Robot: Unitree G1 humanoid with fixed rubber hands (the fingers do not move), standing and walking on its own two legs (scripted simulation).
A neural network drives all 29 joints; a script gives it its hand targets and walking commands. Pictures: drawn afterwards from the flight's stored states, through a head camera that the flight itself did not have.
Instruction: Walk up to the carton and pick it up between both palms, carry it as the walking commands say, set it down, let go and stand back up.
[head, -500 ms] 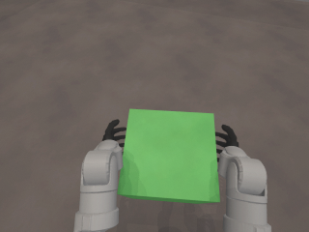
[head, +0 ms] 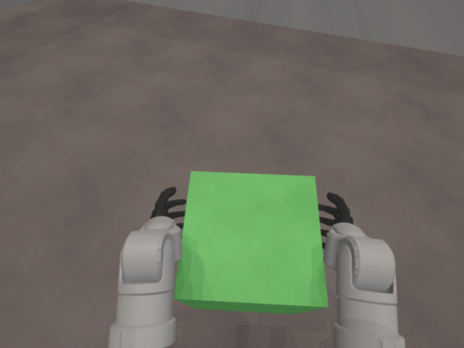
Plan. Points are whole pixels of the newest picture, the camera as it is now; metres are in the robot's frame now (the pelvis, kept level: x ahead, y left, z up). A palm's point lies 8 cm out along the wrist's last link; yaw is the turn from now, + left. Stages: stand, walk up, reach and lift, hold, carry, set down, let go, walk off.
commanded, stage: carry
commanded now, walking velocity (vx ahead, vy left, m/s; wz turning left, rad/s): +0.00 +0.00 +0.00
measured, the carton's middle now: (247, 250) +0.32 +0.00 -0.02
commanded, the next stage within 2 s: hold in 1.94 s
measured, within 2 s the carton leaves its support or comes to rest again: neither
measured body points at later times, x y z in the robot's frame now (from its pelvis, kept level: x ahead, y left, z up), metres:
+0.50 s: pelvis +0.07 +0.01 -0.03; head +0.07 +0.02 +0.42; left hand +0.38 +0.16 +0.05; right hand +0.38 -0.13 +0.05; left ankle -0.01 +0.10 -0.75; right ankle +0.06 -0.08 -0.75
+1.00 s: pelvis +0.07 +0.02 -0.03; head +0.05 +0.02 +0.42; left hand +0.36 +0.17 +0.03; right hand +0.36 -0.13 +0.03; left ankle -0.01 +0.10 -0.76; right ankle +0.06 -0.08 -0.76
